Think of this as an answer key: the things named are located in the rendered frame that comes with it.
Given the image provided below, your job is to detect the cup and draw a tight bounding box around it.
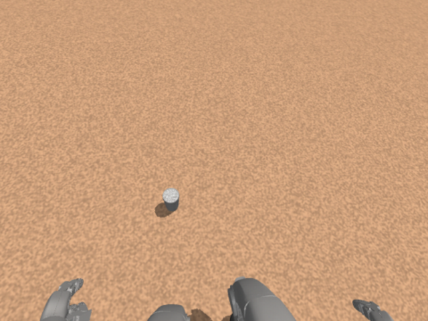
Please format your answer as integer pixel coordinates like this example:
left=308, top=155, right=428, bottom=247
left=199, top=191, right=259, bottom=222
left=163, top=188, right=179, bottom=211

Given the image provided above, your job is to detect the left robot hand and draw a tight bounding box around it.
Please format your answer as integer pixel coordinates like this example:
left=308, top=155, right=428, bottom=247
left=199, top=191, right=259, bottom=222
left=40, top=278, right=92, bottom=321

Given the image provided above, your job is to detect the right robot hand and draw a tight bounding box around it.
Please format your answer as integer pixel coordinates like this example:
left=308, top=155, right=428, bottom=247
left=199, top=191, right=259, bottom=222
left=352, top=300, right=394, bottom=321

